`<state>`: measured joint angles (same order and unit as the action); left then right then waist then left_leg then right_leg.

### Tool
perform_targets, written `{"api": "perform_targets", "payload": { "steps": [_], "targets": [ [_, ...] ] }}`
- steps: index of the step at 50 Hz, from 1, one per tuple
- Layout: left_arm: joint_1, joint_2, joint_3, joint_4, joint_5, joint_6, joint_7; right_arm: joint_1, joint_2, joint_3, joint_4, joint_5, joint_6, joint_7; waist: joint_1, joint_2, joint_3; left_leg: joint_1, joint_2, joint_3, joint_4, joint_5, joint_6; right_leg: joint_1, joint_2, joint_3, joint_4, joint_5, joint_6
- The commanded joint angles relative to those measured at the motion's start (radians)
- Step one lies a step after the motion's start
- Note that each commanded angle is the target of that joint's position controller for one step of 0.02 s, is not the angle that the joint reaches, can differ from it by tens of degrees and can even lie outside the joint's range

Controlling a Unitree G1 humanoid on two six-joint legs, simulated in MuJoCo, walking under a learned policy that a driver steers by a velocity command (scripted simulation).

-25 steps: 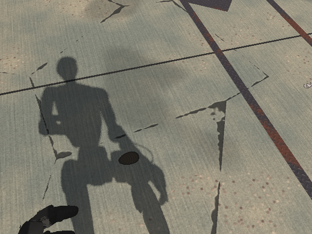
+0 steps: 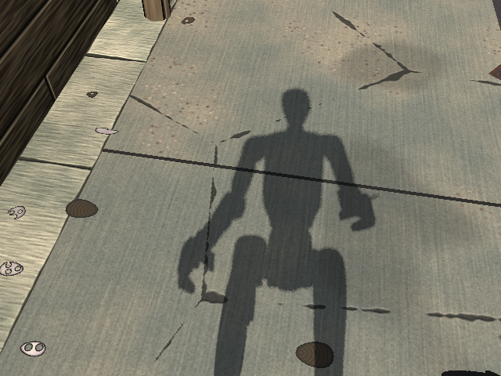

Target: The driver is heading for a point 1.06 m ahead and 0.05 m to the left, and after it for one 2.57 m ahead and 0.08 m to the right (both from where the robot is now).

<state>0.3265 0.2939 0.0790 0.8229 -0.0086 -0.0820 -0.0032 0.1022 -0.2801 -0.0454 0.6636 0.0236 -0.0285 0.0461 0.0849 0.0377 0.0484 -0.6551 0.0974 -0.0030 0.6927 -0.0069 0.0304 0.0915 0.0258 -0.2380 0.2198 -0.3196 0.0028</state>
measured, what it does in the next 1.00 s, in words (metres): walks ahead: left foot, then right foot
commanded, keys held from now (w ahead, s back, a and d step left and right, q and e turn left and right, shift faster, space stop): w+q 0.22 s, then q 0.10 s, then no key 0.12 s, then e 0.56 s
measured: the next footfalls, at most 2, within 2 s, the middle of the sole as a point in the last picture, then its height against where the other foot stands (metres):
left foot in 0.10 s outside the picture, level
right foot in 0.54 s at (284, 364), level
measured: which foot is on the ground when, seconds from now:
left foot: up 0.00-0.08, down 0.10-0.56, up 0.58-0.90, down 0.92-1.00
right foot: down 0.00-0.08, up 0.10-0.52, down 0.54-0.94, up 0.96-1.00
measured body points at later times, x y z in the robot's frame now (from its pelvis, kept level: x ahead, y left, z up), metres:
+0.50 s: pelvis +0.27 +0.04 +0.00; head +0.31 +0.06 +0.45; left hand +0.42 +0.33 -0.09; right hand +0.43 -0.23 -0.09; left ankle +0.19 +0.11 -0.73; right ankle +0.46 -0.05 -0.71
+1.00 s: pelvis +0.35 +0.07 +0.00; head +0.38 +0.09 +0.45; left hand +0.48 +0.37 -0.11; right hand +0.50 -0.20 -0.09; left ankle +0.36 +0.19 -0.73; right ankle +0.43 -0.04 -0.71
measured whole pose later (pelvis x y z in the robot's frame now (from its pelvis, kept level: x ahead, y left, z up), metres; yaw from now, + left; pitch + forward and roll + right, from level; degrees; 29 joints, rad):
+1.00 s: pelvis +0.35 +0.07 +0.00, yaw +3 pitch +1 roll +0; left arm 0.17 0.32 0.08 0.69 -0.02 0.04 0.02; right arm 0.21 -0.28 -0.06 0.72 -0.04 0.00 -0.03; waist 0.02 -0.04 0.04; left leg -0.29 -0.03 -0.05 0.52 -0.24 0.01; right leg -0.47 0.11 0.17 0.71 -0.37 0.00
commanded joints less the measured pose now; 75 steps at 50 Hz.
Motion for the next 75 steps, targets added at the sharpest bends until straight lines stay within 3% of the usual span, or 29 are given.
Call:
{"api": "perform_targets", "payload": {
  "steps": [1,4,5,6,7,8,10,15,22,25,27,28,29,31,35,46,47,48,49,51,53,58,67,68,69,70,71,72,75],
  "targets": [
    [-0.027,0.197,0.047,-0.052,-0.016,0.01,0.008,-0.08,-0.076,-0.019,-0.113,-0.001,-0.011,0.016,-0.035,-0.08,0.04,0.018,-0.038,0.058,-0.053,-0.087,0.046,0.003,-0.313,0.057,0.026,0.687,-0.136],
    [-0.05,0.217,0.048,-0.062,-0.028,0.033,0.019,0.196,-0.176,-0.079,-0.063,0.002,0.003,0.003,-0.205,-0.103,-0.143,0.433,-0.166,0.122,-0.113,-0.14,0.129,-0.068,-0.265,0.001,0.457,1.001,-0.083],
    [-0.028,0.17,0.028,-0.08,-0.004,0.027,0.023,0.354,-0.259,-0.113,-0.028,0.006,0.016,-0.019,-0.263,0.0,-0.236,0.745,-0.066,-0.07,-0.132,-0.124,0.185,-0.316,-0.22,0.003,0.768,0.673,-0.036],
    [0.07,0.025,-0.019,-0.138,0.028,0.0,0.007,0.299,-0.359,-0.12,-0.044,0.01,0.004,-0.021,-0.119,0.245,-0.33,1.042,0.184,-0.661,-0.243,-0.326,0.377,-0.758,-0.007,0.122,1.11,-0.265,0.023],
    [-0.049,0.117,-0.007,-0.147,-0.006,-0.036,-0.006,0.323,-0.265,-0.094,-0.077,0.003,-0.013,-0.015,-0.206,0.109,-0.423,1.069,0.232,-0.834,-0.387,-0.444,0.385,-0.857,-0.009,0.336,1.191,-0.275,0.007],
    [-0.143,0.16,0.004,-0.179,-0.04,-0.052,-0.012,0.29,-0.215,-0.078,-0.064,-0.007,-0.027,-0.011,-0.21,0.059,-0.268,0.962,0.208,-0.692,-0.414,-0.372,0.331,-0.921,-0.05,0.334,1.157,-0.17,-0.013],
    [-0.146,0.141,0.0,-0.169,0.0,-0.06,0.003,0.17,-0.163,-0.062,-0.075,-0.007,-0.035,-0.014,-0.12,-0.039,-0.127,0.687,0.126,-0.477,-0.413,-0.133,0.277,-0.821,-0.123,0.328,0.983,-0.038,-0.012],
    [-0.131,0.104,-0.003,-0.163,0.032,-0.009,0.012,0.123,-0.183,-0.064,-0.074,-0.023,-0.035,-0.044,-0.057,-0.02,-0.075,0.428,0.045,-0.256,-0.415,0.443,0.262,-0.667,-0.105,0.284,0.791,0.059,0.068],
    [-0.3,0.071,-0.024,-0.188,0.015,-0.009,-0.017,0.202,-0.167,-0.055,-0.01,-0.011,0.008,-0.078,-0.143,0.057,-0.118,0.453,-0.005,-0.212,-0.323,0.287,0.151,-0.536,-0.02,0.272,0.371,0.427,0.061],
    [-0.258,0.103,-0.011,-0.171,0.026,-0.024,-0.032,0.187,-0.131,-0.039,0.009,-0.025,0.002,-0.076,-0.121,0.073,-0.124,0.553,0.052,-0.258,-0.232,0.289,0.141,-0.521,-0.039,0.286,0.3,0.375,0.001],
    [-0.182,0.127,-0.001,-0.146,0.038,-0.034,-0.029,0.176,-0.109,-0.03,0.015,-0.032,-0.006,-0.072,-0.079,0.031,-0.149,0.536,-0.019,-0.212,-0.092,0.301,0.089,-0.355,-0.052,0.284,0.205,0.619,-0.056],
    [-0.162,0.182,0.005,-0.158,0.053,-0.037,-0.026,0.25,-0.087,-0.021,0.008,-0.052,-0.016,-0.069,-0.114,-0.092,-0.239,0.433,-0.101,-0.174,0.071,0.078,0.038,-0.151,-0.177,0.428,0.276,0.992,-0.141],
    [-0.126,0.146,-0.005,-0.146,0.058,-0.022,-0.023,0.355,-0.077,-0.011,0.037,-0.045,-0.015,-0.069,-0.117,-0.238,-0.341,0.275,-0.164,-0.12,0.294,-0.396,-0.042,0.026,-0.345,0.643,0.277,1.108,-0.319],
    [-0.134,0.102,-0.017,-0.142,-0.001,0.005,-0.032,0.251,-0.165,-0.033,0.014,-0.03,0.015,-0.067,-0.089,-0.175,-0.278,0.148,-0.135,-0.138,0.447,-0.644,-0.091,-0.039,-0.347,0.793,0.175,0.64,-0.329],
    [-0.22,0.159,0.008,-0.177,0.005,0.054,-0.014,0.137,-0.126,-0.038,-0.01,-0.022,0.065,-0.09,-0.099,-0.129,-0.108,0.159,-0.114,-0.097,0.315,-0.515,-0.094,-0.319,-0.213,0.669,0.06,0.166,-0.212],
    [-0.208,0.157,0.034,-0.204,-0.018,0.121,0.032,0.165,-0.101,-0.045,0.016,-0.022,0.012,-0.068,-0.113,-0.19,-0.147,0.478,-0.14,-0.059,-0.261,-0.213,-0.037,-0.435,-0.109,0.683,0.115,0.0,-0.139],
    [-0.185,0.127,0.025,-0.205,-0.015,0.121,0.033,0.191,-0.156,-0.059,0.012,-0.035,0.01,-0.073,-0.112,-0.113,-0.149,0.561,-0.004,-0.166,-0.337,-0.236,0.013,-0.525,-0.06,0.632,0.213,-0.099,-0.089],
    [-0.224,0.098,0.02,-0.248,-0.018,0.113,0.03,0.184,-0.243,-0.08,0.016,-0.065,0.017,-0.075,-0.094,0.177,-0.082,0.52,0.177,-0.404,-0.426,-0.247,0.14,-0.697,0.091,0.416,0.424,-0.202,-0.031],
    [-0.18,0.148,0.036,-0.232,-0.002,0.1,0.028,0.11,-0.214,-0.072,-0.018,-0.09,0.011,-0.074,-0.085,0.211,-0.082,0.465,0.291,-0.505,-0.446,-0.125,0.223,-0.699,0.07,0.385,0.689,-0.263,0.009],
    [-0.092,0.177,0.057,-0.17,-0.009,0.112,0.027,0.006,-0.131,-0.046,-0.053,-0.061,0.002,-0.085,-0.036,0.082,-0.08,0.455,0.203,-0.327,-0.396,-0.002,0.172,-0.685,0.047,0.387,0.888,-0.172,0.042],
    [-0.076,0.137,0.048,-0.157,-0.006,0.131,0.032,0.0,-0.112,-0.036,-0.051,-0.035,0.002,-0.089,-0.05,0.069,-0.067,0.499,0.161,-0.223,-0.363,0.11,0.154,-0.727,0.029,0.367,0.997,-0.105,0.078],
    [-0.206,0.09,0.02,-0.239,-0.02,0.133,0.014,0.099,-0.147,-0.051,-0.026,-0.041,0.03,-0.099,-0.132,0.118,-0.082,0.646,0.166,-0.129,-0.35,0.19,0.189,-0.742,-0.029,0.288,0.801,-0.062,0.124],
    [-0.135,0.101,0.028,-0.258,-0.014,0.149,-0.02,0.048,-0.198,-0.079,-0.011,0.01,0.03,-0.071,-0.076,0.132,-0.116,0.546,0.196,-0.001,-0.212,0.195,0.12,-0.363,-0.011,0.154,0.252,0.107,0.004],
    [-0.095,0.134,0.042,-0.247,-0.011,0.148,-0.011,0.103,-0.166,-0.072,0.013,0.007,0.024,-0.068,-0.067,0.06,-0.134,0.459,0.154,0.057,-0.114,0.082,0.05,-0.224,-0.012,0.205,0.156,0.256,-0.034],
    [-0.051,0.244,0.071,-0.257,-0.011,0.144,0.005,0.111,-0.108,-0.054,-0.006,-0.04,0.02,-0.065,-0.077,-0.191,-0.162,0.199,0.055,0.152,0.161,-0.287,-0.055,-0.019,-0.225,0.502,0.149,0.619,-0.118],
    [-0.06,0.304,0.075,-0.277,0.021,0.125,0.001,0.029,-0.091,-0.043,-0.065,-0.06,0.018,-0.073,-0.051,-0.344,-0.172,-0.016,-0.086,0.071,0.374,-0.69,-0.112,-0.041,-0.431,0.77,0.164,0.812,-0.343],
    [-0.058,0.236,0.058,-0.273,0.032,0.103,-0.006,-0.013,-0.144,-0.059,-0.06,-0.044,0.022,-0.078,-0.005,-0.207,-0.205,-0.018,-0.06,-0.038,0.499,-0.676,-0.112,-0.07,-0.41,0.702,0.139,0.723,-0.373],
    [-0.109,0.199,0.042,-0.264,0.029,0.09,-0.003,-0.007,-0.153,-0.064,-0.05,-0.022,0.028,-0.079,-0.041,-0.184,-0.159,-0.012,-0.042,-0.053,0.511,-0.59,-0.099,-0.12,-0.345,0.598,0.138,0.64,-0.313],
    [-0.223,0.112,0.006,-0.261,0.004,0.089,0.015,0.072,-0.145,-0.067,0.009,-0.032,0.042,-0.088,-0.101,-0.164,-0.144,0.08,-0.037,-0.038,0.46,-0.393,-0.12,-0.207,-0.238,0.45,0.135,0.607,-0.227]
  ]
}}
